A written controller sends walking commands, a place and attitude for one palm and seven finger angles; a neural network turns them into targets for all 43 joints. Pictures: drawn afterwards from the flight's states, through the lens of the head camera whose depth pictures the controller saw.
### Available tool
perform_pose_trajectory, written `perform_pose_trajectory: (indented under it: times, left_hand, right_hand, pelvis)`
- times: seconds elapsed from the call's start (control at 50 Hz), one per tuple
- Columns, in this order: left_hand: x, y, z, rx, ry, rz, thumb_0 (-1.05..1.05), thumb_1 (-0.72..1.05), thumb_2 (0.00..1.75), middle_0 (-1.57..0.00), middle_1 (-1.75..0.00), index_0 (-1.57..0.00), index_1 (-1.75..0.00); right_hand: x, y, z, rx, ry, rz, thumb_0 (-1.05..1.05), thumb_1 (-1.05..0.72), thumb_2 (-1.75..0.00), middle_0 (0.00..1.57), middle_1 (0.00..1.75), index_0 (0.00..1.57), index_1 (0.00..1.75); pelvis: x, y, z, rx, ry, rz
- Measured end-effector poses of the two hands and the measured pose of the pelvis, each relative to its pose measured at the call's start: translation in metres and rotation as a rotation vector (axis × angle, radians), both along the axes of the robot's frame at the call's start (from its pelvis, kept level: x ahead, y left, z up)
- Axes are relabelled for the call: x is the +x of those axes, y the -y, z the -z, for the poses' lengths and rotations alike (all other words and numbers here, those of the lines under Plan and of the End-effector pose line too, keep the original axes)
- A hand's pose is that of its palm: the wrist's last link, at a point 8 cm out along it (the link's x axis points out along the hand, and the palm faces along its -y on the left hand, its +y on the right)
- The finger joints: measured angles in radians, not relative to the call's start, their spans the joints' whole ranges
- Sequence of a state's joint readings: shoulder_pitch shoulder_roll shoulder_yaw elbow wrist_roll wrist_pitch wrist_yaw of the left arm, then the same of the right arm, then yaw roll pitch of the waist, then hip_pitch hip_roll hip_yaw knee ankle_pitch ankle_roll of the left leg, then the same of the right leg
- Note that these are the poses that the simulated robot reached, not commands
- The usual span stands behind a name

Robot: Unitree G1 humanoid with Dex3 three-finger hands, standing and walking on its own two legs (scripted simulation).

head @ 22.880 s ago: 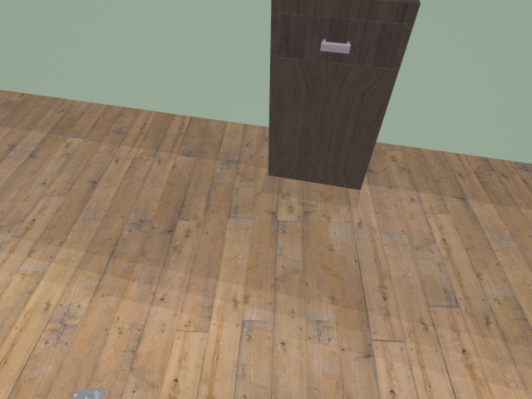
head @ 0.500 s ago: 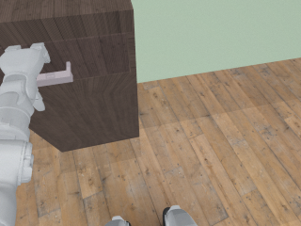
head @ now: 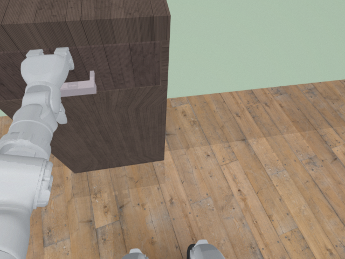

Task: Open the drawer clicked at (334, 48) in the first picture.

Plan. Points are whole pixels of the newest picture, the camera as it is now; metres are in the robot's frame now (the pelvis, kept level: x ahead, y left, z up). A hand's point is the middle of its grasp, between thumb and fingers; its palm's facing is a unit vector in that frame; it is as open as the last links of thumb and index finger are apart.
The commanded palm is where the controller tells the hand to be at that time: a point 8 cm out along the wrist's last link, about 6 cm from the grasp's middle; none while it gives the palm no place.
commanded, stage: lower the fingers behind the handle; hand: left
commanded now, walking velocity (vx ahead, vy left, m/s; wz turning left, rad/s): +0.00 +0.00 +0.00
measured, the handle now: (74, 82) +0.56 +0.23 +0.02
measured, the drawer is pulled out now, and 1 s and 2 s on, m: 0.00 0.00 0.00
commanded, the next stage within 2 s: lift the fingers back up to retry in 1.18 s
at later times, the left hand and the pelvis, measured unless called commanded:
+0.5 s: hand (61, 93) +0.51 +0.25 +0.03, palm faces -0.03 +0.05 -1.00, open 13.6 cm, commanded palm +0.51 +0.24 +0.05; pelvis -0.02 -0.01 -0.03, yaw +0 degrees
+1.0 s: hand (63, 94) +0.51 +0.25 +0.03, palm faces -0.02 +0.07 -1.00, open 13.7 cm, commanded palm +0.51 +0.23 +0.03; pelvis -0.05 -0.01 -0.05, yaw +0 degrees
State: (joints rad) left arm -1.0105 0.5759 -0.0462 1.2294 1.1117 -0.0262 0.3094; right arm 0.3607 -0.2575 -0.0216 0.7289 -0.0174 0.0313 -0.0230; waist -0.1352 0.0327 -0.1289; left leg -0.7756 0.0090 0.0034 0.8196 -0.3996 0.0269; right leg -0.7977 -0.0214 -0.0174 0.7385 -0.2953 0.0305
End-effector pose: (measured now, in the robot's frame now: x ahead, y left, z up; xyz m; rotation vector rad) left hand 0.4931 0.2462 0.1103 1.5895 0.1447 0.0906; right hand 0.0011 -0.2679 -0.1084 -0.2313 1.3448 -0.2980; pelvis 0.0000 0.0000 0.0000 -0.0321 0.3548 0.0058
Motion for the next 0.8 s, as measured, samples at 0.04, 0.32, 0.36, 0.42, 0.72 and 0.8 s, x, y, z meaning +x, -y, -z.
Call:
perform_pose_trajectory:
  times: [0.04, 0.32, 0.36, 0.42, 0.72, 0.8]
  left_hand:
    - [0.0, 0.0, 0.0, 0.003, 0.002, 0.0, 0.0, -0.49, 0.3, -0.33, -1.21, -0.32, -1.25]
    - [0.001, 0.005, 0.025, 0.052, -0.038, 0.003, 0.0, -0.49, 0.3, -0.33, -1.26, -0.31, -1.25]
    - [0.001, 0.003, 0.025, 0.052, -0.027, 0.02, 0.0, -0.49, 0.3, -0.33, -1.29, -0.33, -1.24]
    - [0.001, 0.002, 0.026, 0.043, -0.012, 0.025, 0.0, -0.49, 0.3, -0.33, -1.31, -0.34, -1.22]
    - [0.0, 0.005, 0.028, 0.041, 0.011, -0.012, 0.0, -0.49, 0.3, -0.31, -1.31, -0.34, -1.25]
    - [0.0, 0.006, 0.029, 0.045, 0.014, -0.017, 0.0, -0.49, 0.3, -0.3, -1.31, -0.33, -1.25]
  right_hand:
    - [-0.001, 0.001, 0.001, -0.002, 0.002, -0.004, 0.0, -0.9, -0.9, 0.21, 0.3, 0.21, 0.3]
    - [-0.041, 0.01, 0.009, -0.036, -0.055, 0.022, 0.0, -0.9, -0.9, 0.2, 0.3, 0.21, 0.3]
    - [-0.048, 0.011, 0.012, -0.038, -0.071, 0.022, 0.0, -0.9, -0.9, 0.2, 0.3, 0.21, 0.3]
    - [-0.056, 0.01, 0.015, -0.032, -0.094, 0.023, 0.0, -0.9, -0.9, 0.2, 0.3, 0.2, 0.3]
    - [-0.055, 0.009, 0.028, -0.022, -0.061, 0.009, 0.0, -0.9, -0.9, 0.21, 0.3, 0.21, 0.3]
    - [-0.053, 0.011, 0.032, -0.029, -0.041, 0.006, 0.0, -0.9, -0.9, 0.21, 0.3, 0.21, 0.3]
  pelvis:
    - [-0.002, 0.001, 0.002, 0.001, -0.004, 0.0]
    - [-0.018, 0.005, 0.017, 0.001, -0.046, 0.003]
    - [-0.02, 0.006, 0.02, 0.0, -0.054, 0.003]
    - [-0.022, 0.007, 0.023, 0.0, -0.059, 0.003]
    - [-0.035, 0.008, 0.034, 0.001, -0.082, -0.001]
    - [-0.04, 0.009, 0.039, 0.001, -0.087, 0.0]
